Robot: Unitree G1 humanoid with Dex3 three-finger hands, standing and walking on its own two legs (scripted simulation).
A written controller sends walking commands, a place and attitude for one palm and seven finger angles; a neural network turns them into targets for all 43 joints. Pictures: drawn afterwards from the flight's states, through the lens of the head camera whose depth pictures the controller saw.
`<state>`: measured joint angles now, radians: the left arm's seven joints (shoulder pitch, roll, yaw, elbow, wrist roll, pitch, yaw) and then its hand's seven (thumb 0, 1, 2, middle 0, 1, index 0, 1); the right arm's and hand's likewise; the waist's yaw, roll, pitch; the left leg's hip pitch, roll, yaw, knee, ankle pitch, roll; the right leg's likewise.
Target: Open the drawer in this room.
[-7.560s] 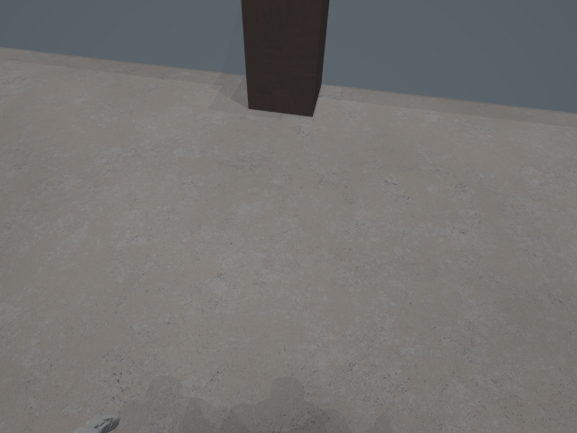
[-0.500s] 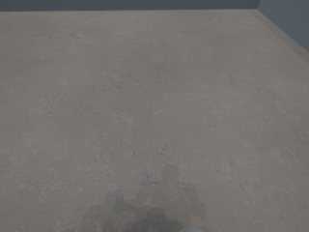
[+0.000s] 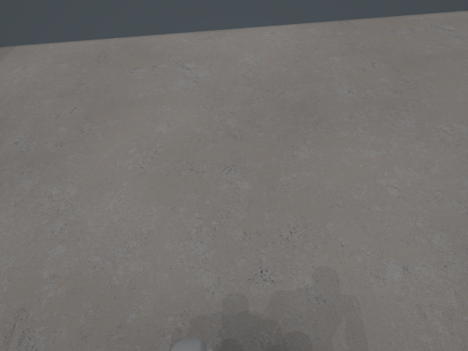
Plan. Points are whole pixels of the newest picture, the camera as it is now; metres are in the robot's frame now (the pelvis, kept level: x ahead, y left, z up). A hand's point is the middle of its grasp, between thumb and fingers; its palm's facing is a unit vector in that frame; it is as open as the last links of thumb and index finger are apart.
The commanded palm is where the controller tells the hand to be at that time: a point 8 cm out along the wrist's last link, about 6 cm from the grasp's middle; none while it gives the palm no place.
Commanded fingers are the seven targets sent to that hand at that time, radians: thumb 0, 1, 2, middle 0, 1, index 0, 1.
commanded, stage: turn or walk to find it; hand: left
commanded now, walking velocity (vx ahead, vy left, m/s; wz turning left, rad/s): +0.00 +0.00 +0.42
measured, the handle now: out of the picture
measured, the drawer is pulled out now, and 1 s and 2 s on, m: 0.00 0.00 0.00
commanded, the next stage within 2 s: none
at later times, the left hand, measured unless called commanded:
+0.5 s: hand out of the picture -0.02 +0.29 -0.17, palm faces +0.26 -0.94 -0.24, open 7.4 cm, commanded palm none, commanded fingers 0.00 0.90 0.90 -0.20 -0.30 -0.20 -0.30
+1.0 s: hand out of the picture -0.04 +0.20 -0.14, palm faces +0.40 -0.87 -0.27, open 7.4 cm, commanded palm none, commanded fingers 0.00 0.90 0.90 -0.20 -0.30 -0.20 -0.30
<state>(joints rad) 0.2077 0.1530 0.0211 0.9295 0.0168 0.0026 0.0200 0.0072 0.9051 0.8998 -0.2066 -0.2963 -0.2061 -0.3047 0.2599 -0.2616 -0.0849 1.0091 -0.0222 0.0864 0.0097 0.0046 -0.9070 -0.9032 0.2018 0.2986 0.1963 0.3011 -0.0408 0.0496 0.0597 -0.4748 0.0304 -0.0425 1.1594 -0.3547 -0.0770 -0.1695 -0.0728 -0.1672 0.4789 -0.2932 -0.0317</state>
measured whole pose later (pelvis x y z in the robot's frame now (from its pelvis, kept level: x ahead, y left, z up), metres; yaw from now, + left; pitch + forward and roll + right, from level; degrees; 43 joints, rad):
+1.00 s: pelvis -0.04 -0.01 +0.00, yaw +25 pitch -2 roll +2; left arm 0.20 0.15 0.03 0.93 0.01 0.01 0.02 0.01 0.91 0.90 -0.21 -0.30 -0.21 -0.30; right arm 0.29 -0.26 -0.09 1.00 -0.03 0.09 0.01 0.01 -0.91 -0.90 0.20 0.30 0.20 0.30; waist -0.05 0.06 0.05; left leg -0.51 0.00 -0.05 1.18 -0.32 -0.06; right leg -0.18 -0.06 -0.14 0.48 -0.27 -0.03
